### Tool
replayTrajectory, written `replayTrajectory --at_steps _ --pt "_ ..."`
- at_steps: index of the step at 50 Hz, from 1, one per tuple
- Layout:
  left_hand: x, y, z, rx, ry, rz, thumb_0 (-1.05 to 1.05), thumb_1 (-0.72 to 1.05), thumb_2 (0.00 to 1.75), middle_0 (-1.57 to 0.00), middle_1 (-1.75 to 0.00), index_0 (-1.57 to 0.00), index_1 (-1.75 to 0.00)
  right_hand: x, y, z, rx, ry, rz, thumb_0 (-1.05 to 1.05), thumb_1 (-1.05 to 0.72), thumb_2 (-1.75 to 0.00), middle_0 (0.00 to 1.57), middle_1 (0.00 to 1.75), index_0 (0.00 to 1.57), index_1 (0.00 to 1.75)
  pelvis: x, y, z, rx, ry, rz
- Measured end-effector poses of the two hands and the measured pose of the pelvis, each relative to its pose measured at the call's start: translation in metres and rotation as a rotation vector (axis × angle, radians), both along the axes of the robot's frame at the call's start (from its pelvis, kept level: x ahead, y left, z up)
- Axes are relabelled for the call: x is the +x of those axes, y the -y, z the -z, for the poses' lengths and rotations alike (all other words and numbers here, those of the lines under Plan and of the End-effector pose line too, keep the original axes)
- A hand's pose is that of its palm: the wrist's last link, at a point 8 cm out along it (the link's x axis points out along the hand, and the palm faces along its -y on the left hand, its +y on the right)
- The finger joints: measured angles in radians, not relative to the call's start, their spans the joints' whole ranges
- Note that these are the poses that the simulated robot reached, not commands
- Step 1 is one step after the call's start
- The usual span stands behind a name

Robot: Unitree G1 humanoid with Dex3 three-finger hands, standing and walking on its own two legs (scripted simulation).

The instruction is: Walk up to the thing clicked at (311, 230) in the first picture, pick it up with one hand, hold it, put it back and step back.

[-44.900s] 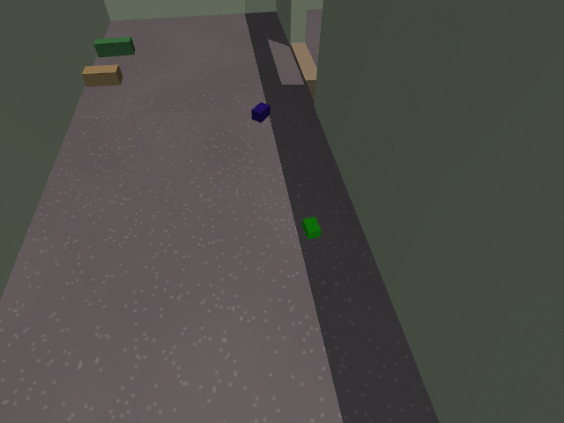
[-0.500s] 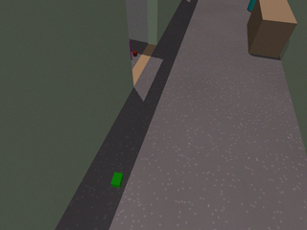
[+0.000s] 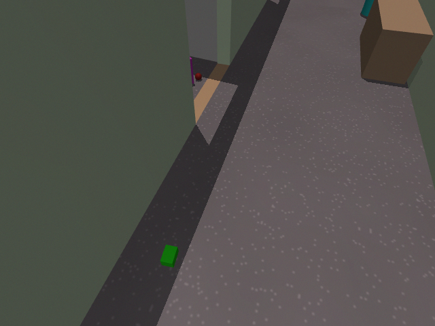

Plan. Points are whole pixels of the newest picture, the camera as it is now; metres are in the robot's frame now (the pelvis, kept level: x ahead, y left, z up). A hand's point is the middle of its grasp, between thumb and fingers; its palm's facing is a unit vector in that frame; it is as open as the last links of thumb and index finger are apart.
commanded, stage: stand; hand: left
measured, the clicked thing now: (169, 255) +0.55 +0.24 -0.76
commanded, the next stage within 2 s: walk up in 1.94 s
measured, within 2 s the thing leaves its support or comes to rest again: neither
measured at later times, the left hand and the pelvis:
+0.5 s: hand out of the picture +0.09 +0.25 -0.15, palm faces -0.02 -0.94 -0.34, open 7.4 cm; pelvis +0.01 +0.00 +0.00, yaw +0 degrees
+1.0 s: hand out of the picture +0.08 +0.25 -0.16, palm faces -0.01 -0.94 -0.34, open 7.4 cm; pelvis +0.01 +0.00 +0.00, yaw +0 degrees
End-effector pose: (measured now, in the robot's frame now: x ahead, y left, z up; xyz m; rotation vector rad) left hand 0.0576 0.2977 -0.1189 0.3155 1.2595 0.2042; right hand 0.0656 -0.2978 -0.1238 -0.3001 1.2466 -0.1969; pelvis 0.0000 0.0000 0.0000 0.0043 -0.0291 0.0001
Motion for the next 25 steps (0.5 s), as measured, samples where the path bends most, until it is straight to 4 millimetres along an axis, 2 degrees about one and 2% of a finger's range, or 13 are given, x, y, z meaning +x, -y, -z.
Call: replayTrajectory --at_steps 14,25 --pt "0.020 0.006 -0.001 -0.007 0.034 0.007 0.01 0.91 0.89 -0.21 -0.30 -0.20 -0.30 0.016 0.003 -0.002 -0.006 0.020 -0.013 0.01 -0.90 -0.90 0.20 0.30 0.21 0.30 0.008 0.003 0.000 -0.003 0.000 -0.004" --pt "0.026 0.005 -0.001 -0.006 0.035 0.007 0.01 0.91 0.89 -0.21 -0.30 -0.20 -0.30 0.016 0.002 -0.002 -0.007 0.008 -0.017 0.01 -0.90 -0.90 0.20 0.30 0.21 0.30 0.011 0.003 -0.001 -0.004 -0.003 -0.005"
